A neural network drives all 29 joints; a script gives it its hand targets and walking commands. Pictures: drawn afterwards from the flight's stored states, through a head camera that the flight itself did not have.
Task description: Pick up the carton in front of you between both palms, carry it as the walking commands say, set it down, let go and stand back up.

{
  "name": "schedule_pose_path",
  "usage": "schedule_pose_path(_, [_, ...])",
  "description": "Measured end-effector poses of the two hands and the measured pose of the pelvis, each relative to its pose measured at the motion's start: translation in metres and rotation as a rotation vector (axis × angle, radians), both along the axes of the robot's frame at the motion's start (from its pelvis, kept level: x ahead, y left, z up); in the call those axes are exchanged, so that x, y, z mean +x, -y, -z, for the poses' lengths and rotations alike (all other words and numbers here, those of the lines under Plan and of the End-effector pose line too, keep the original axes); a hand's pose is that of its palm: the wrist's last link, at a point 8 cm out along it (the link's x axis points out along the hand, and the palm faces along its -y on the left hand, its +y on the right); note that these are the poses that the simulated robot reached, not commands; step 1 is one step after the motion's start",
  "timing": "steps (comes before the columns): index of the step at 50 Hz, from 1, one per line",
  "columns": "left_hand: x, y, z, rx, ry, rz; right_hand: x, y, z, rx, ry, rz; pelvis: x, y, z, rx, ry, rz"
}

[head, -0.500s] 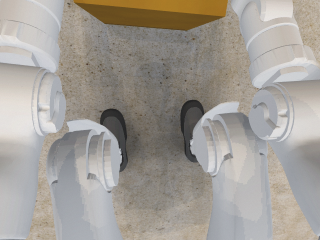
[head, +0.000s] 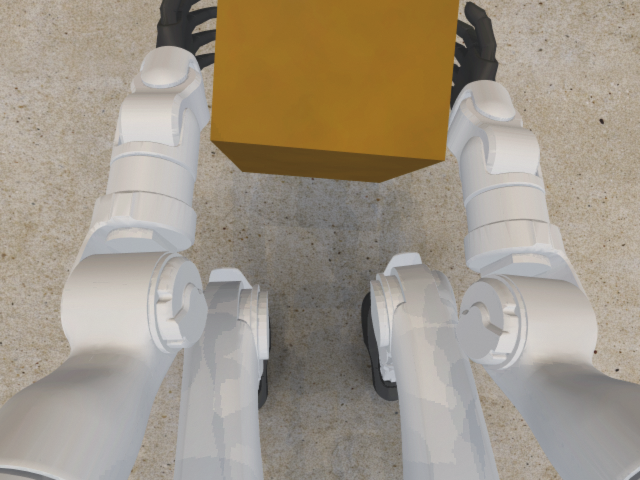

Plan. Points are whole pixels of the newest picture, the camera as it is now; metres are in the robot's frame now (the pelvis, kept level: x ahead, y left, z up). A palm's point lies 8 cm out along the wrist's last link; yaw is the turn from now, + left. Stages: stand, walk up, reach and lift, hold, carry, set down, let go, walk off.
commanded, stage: reach and lift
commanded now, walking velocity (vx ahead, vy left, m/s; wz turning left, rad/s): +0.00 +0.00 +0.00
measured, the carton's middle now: (324, 83) +0.54 -0.03 -0.14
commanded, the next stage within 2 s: none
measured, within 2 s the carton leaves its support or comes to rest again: neither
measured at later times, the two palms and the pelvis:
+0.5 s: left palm (116, 25) +0.50 +0.12 +0.06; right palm (567, 51) +0.47 -0.17 +0.06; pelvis +0.02 +0.01 +0.12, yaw -1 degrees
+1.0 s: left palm out of the picture +0.45 +0.13 +0.23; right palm out of the picture +0.42 -0.17 +0.22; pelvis +0.06 +0.00 +0.26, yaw +0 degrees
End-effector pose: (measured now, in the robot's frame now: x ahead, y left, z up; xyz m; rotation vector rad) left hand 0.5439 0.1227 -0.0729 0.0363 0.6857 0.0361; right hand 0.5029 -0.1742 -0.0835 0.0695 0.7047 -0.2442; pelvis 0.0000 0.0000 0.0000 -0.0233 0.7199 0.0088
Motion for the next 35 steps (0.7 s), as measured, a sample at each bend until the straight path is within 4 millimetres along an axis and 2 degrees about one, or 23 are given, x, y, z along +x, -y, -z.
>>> schedule_pose_path(3, [-0.009,-0.004,-0.028,0.01,-0.024,-0.012,-0.009,-0.004,-0.022,0.007,-0.027,-0.017,-0.003,0.0,-0.019,0.003,-0.013,0.002])
schedule_pose_path(6, [-0.017,-0.006,-0.048,0.017,-0.044,-0.01,-0.017,-0.006,-0.041,-0.003,-0.048,-0.029,-0.005,-0.001,-0.039,0.003,-0.024,0.006])
schedule_pose_path(11, [-0.028,-0.005,-0.068,0.013,-0.033,-0.001,-0.026,-0.004,-0.067,-0.001,-0.037,-0.018,-0.004,-0.003,-0.063,0.002,-0.047,0.013])
schedule_pose_path(17, [-0.035,0.0,-0.088,0.001,-0.025,-0.001,-0.031,0.001,-0.092,0.002,-0.028,-0.004,0.0,-0.006,-0.083,0.001,-0.046,0.011])
schedule_pose_path(21, [-0.039,0.002,-0.106,-0.019,-0.017,-0.021,-0.032,0.003,-0.114,-0.015,-0.02,-0.02,0.007,-0.006,-0.098,0.006,-0.043,0.013])
schedule_pose_path(27, [-0.05,-0.005,-0.152,-0.031,0.006,-0.049,-0.034,-0.003,-0.162,0.009,0.007,-0.023,0.02,-0.005,-0.129,0.013,0.003,0.018])
schedule_pose_path(35, [-0.078,-0.014,-0.206,-0.03,-0.036,-0.078,-0.057,-0.011,-0.215,0.011,-0.037,-0.048,0.039,-0.004,-0.184,0.012,0.086,0.011])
